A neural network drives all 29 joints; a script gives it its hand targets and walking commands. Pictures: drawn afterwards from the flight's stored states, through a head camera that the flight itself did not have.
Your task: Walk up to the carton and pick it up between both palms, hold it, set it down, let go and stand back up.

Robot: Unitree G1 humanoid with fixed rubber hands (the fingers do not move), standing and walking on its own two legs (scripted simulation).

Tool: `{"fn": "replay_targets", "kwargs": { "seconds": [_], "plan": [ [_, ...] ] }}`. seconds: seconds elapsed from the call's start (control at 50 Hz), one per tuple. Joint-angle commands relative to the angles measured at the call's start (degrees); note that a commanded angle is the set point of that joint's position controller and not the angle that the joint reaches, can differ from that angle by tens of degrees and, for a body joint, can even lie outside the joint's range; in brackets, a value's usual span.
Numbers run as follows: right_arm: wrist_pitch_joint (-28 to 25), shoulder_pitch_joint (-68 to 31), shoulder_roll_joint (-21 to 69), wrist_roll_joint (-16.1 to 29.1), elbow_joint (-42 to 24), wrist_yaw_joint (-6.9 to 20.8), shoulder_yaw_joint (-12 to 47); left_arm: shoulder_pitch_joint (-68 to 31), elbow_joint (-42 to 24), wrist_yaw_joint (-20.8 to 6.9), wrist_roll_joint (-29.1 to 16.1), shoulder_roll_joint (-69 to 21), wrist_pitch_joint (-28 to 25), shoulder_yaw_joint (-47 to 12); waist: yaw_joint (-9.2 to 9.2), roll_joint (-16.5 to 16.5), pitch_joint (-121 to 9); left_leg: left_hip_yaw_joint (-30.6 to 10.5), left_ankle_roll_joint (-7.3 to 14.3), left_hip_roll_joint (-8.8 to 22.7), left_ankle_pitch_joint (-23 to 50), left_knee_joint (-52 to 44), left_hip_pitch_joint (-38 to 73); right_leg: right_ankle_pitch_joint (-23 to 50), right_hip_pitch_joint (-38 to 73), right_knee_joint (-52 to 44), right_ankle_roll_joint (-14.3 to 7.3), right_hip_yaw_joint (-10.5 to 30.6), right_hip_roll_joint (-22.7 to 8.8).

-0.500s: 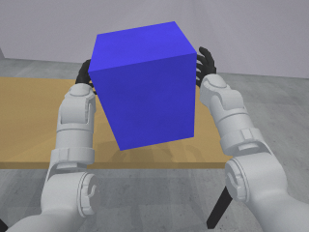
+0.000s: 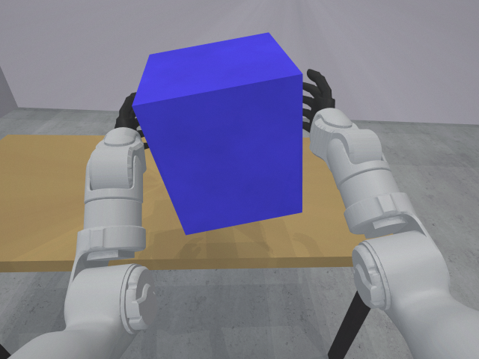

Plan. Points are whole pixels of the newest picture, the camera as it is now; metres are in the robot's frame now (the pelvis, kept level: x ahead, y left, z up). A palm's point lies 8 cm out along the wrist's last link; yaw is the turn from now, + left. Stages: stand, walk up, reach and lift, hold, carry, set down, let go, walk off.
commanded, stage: hold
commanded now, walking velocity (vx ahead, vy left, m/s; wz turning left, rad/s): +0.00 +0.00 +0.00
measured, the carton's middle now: (226, 134) +0.41 -0.01 +0.24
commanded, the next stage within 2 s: none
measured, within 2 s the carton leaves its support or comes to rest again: neither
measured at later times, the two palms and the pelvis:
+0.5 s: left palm (113, 124) +0.37 +0.17 +0.28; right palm (312, 95) +0.37 -0.13 +0.33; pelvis -0.01 -0.01 +0.00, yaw +1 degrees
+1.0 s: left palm (115, 124) +0.36 +0.16 +0.29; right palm (318, 99) +0.36 -0.14 +0.32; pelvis +0.00 +0.00 +0.00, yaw +0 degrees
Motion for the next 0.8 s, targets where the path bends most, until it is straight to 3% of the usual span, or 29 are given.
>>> {"fn": "replay_targets", "kwargs": {
  "seconds": [0.0,0.06,0.08,0.1,0.12,0.18,0.24,0.34,0.4,0.5,0.64,0.68,0.72,0.78],
  "plan": [
    [1.1,-42.3,38.7,7.8,-14.5,7.7,13.2,-57.4,-11.5,-9.4,-11.9,-28.6,-5.6,-22.3,0.60,1.6,-20.8,-1.7,-2.1,-4.0,12.6,-2.4,4.0,16.8,2.5,-0.9,4.6,3.0,3.4],
    [2.1,-42.6,39.1,8.0,-13.1,7.4,12.6,-58.6,-11.1,-9.6,-11.9,-28.0,-5.2,-22.1,0.44,2.5,-20.4,-1.4,-1.8,-4.2,10.6,-3.1,2.5,15.9,2.7,-1.1,4.8,3.3,3.3],
    [2.5,-42.2,39.2,8.1,-11.6,7.3,12.5,-58.7,-10.1,-9.7,-11.9,-26.8,-5.0,-21.5,0.54,1.4,-20.0,-1.4,-1.2,-4.4,9.4,-3.2,2.2,15.5,2.4,-1.4,5.1,3.4,3.0],
    [2.9,-45.1,40.4,9.1,-9.0,7.5,13.0,-60.8,-9.0,-9.6,-9.2,-26.0,-4.0,-18.1,3.90,0.7,-17.8,-1.5,-0.8,-4.6,8.3,-2.9,3.1,11.1,0.4,-1.8,5.4,3.1,2.6],
    [3.3,-44.3,39.6,8.6,-7.7,7.6,11.7,-60.4,-7.0,-9.8,-9.1,-25.4,-3.5,-17.7,2.74,0.1,-16.7,-1.0,-0.6,-4.4,6.3,-3.2,2.7,8.9,-1.0,-2.5,5.3,3.3,2.6],
    [3.2,-46.4,39.1,8.2,-6.7,7.7,9.2,-62.2,-5.9,-10.6,-10.5,-25.4,-3.7,-18.2,2.77,1.0,-18.0,-1.1,-0.5,-4.3,4.0,-3.7,0.9,4.7,-1.7,-2.9,4.7,3.5,2.2],
    [3.1,-47.9,38.8,8.4,-7.1,7.6,7.7,-64.8,-5.8,-10.4,-12.6,-26.5,-4.4,-19.7,1.19,2.3,-21.3,-1.1,-1.3,-4.4,5.2,-2.8,1.1,7.4,-1.7,-2.7,4.9,3.8,2.0],
    [4.1,-46.2,35.9,7.0,-3.4,6.9,5.5,-62.0,-1.7,-11.3,-11.4,-25.5,-4.4,-17.5,-0.19,2.8,-19.0,-1.4,-1.7,-4.5,4.1,-3.5,-0.2,8.3,-0.4,-2.7,4.2,4.0,1.6],
    [4.3,-46.1,35.0,7.4,-3.1,6.8,4.9,-62.2,-2.3,-11.9,-11.6,-25.6,-4.4,-17.3,-0.31,3.8,-19.5,-1.8,-2.3,-4.2,5.6,-3.6,-0.5,8.9,0.6,-2.4,3.7,4.0,1.7],
    [4.3,-46.3,35.4,10.4,-6.3,7.0,7.4,-63.9,-7.2,-11.2,-12.6,-26.5,-4.6,-18.5,-0.08,5.5,-23.2,-2.4,-3.9,-4.0,14.2,-1.4,2.8,14.7,2.0,-1.0,4.1,3.2,2.9],
    [5.0,-45.3,35.2,11.7,-8.4,7.4,9.6,-61.8,-9.5,-10.3,-11.7,-26.4,-3.4,-19.0,0.88,4.6,-21.8,-2.7,-4.0,-3.6,16.4,-0.9,3.9,14.3,1.3,-1.0,4.1,2.9,3.7],
    [4.8,-46.4,36.9,14.5,-15.5,7.4,13.0,-62.0,-15.8,-9.6,-14.4,-28.3,-3.6,-22.1,1.49,5.1,-26.7,-2.6,-4.3,-3.5,21.1,-0.1,4.0,19.9,4.3,-0.1,4.1,2.9,4.2],
    [5.4,-45.8,36.5,15.5,-16.8,7.1,14.3,-61.5,-17.5,-9.1,-14.5,-27.9,-3.1,-23.0,1.20,4.5,-28.7,-2.8,-4.3,-3.7,23.1,0.7,5.2,22.9,5.1,0.4,4.4,3.1,4.3],
    [6.9,-42.9,34.8,13.5,-11.7,7.2,12.2,-59.8,-13.4,-9.3,-13.0,-26.8,-1.9,-20.9,1.11,4.2,-20.8,-2.9,-4.0,-3.3,15.9,-1.5,3.0,16.3,2.3,-0.8,4.2,2.9,4.0]
  ]
}}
